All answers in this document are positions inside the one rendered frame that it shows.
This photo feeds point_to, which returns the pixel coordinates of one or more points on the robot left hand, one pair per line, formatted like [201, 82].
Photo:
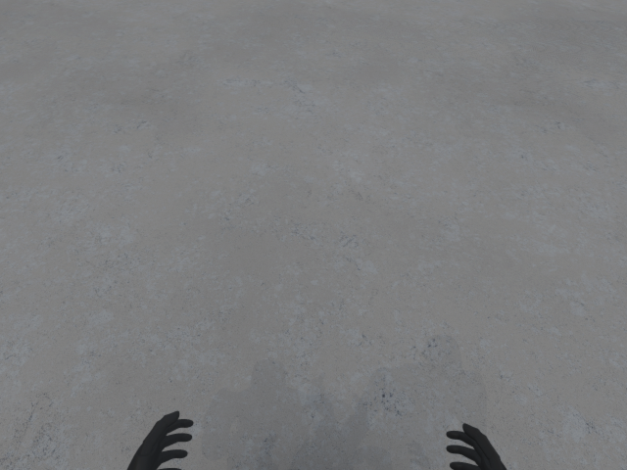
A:
[150, 456]

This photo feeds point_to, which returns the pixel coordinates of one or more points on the robot right hand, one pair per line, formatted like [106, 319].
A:
[483, 453]

